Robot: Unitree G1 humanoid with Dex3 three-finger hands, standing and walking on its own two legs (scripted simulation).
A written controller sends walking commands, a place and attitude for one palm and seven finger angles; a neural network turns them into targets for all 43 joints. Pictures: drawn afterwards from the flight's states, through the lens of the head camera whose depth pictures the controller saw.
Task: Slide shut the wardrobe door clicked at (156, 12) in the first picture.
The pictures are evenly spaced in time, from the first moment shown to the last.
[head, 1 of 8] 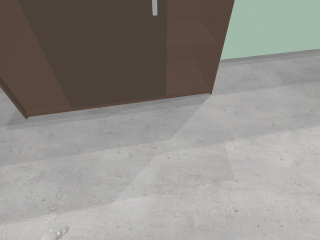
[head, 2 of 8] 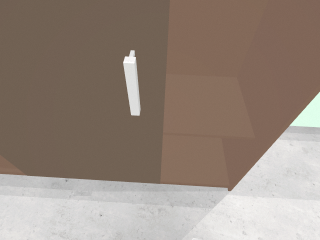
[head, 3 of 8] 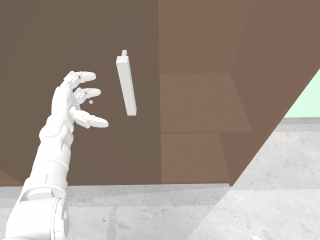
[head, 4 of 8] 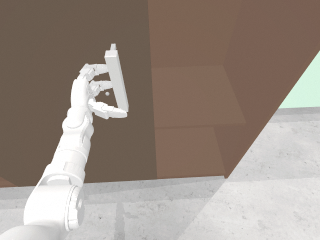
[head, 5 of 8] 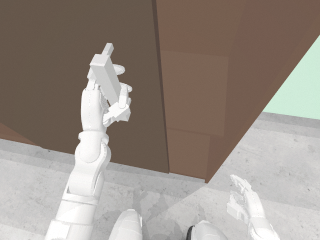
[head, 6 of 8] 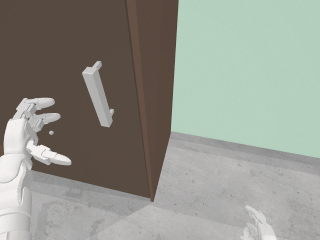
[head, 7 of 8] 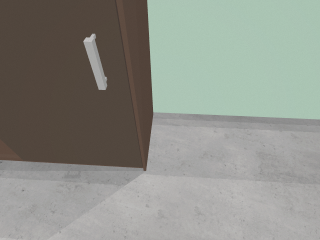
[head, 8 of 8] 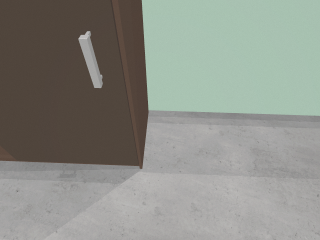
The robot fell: no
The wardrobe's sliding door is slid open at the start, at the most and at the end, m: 0.44 0.44 0.00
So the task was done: yes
